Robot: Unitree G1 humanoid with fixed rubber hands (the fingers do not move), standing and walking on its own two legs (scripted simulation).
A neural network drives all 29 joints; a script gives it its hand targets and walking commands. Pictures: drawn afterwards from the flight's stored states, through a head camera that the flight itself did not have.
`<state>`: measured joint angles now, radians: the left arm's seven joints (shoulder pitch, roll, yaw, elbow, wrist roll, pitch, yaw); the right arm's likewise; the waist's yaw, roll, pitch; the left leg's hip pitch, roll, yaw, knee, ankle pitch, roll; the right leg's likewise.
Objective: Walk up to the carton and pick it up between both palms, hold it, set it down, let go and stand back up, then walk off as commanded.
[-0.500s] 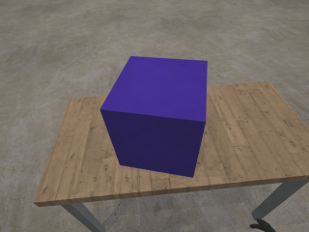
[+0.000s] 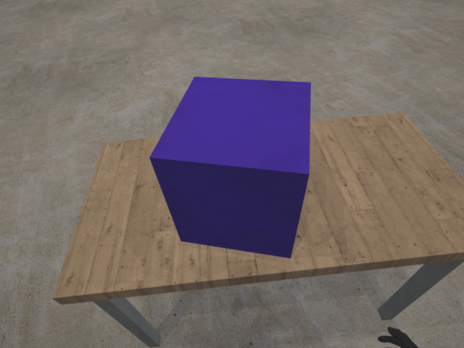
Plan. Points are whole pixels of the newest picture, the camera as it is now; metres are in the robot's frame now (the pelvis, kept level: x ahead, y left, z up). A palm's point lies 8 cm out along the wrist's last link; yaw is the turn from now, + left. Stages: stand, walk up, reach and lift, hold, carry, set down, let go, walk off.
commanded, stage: walk off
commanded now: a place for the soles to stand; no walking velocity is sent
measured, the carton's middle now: (242, 166) +0.48 +0.02 +0.02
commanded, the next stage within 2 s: none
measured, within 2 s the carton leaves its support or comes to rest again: neither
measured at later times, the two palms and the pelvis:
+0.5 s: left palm out of the picture -0.02 +0.34 -0.13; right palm out of the picture -0.01 -0.26 -0.11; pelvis -0.11 +0.03 -0.01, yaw +0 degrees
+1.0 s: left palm out of the picture -0.18 +0.29 -0.08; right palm out of the picture -0.17 -0.31 -0.15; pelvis -0.25 -0.02 -0.01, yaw +1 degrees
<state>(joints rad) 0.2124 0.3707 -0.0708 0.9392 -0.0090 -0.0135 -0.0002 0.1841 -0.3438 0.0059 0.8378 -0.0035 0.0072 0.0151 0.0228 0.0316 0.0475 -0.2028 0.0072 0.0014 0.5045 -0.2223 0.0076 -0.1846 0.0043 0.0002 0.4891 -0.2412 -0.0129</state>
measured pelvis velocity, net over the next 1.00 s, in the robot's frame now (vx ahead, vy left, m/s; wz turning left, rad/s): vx -0.25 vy -0.02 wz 0.02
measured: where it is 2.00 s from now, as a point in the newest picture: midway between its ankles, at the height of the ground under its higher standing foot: outside the picture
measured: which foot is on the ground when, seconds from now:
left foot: down 0.00-0.64, up 0.66-1.00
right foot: down 0.00-0.18, up 0.20-0.64, down 0.66-1.00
